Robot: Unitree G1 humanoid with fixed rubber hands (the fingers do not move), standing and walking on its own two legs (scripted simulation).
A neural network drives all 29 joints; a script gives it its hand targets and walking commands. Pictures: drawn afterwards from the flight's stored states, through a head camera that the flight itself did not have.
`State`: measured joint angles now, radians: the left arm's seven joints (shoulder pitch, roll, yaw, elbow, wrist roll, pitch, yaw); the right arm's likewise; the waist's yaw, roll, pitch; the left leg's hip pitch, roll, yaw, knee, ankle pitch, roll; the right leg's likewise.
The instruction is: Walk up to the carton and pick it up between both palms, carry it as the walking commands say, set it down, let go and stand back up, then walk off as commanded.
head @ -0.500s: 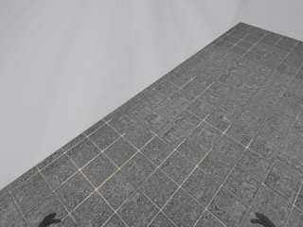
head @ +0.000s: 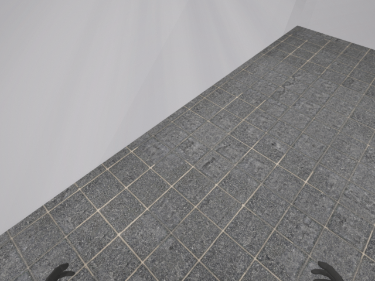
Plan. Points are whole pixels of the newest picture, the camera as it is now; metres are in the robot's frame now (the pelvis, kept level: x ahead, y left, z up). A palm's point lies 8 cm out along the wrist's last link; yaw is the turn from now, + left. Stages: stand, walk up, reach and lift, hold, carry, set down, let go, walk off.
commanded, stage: walk up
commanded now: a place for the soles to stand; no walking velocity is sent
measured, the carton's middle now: out of the picture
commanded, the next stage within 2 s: none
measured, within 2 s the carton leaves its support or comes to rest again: neither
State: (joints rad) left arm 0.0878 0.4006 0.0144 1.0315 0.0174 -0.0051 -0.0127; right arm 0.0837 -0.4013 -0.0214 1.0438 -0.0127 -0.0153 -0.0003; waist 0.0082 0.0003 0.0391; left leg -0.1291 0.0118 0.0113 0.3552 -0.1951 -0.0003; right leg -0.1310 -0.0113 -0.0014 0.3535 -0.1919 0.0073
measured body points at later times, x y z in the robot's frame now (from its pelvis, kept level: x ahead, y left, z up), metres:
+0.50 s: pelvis -0.01 -0.07 -0.02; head +0.02 -0.09 +0.43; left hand +0.26 +0.17 -0.08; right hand -0.02 -0.45 -0.10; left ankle +0.06 +0.00 -0.74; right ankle +0.01 -0.21 -0.75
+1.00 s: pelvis -0.04 -0.16 -0.02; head -0.02 -0.19 +0.43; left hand +0.34 -0.16 -0.07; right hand -0.32 -0.45 -0.08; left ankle +0.08 -0.06 -0.72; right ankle -0.13 -0.29 -0.75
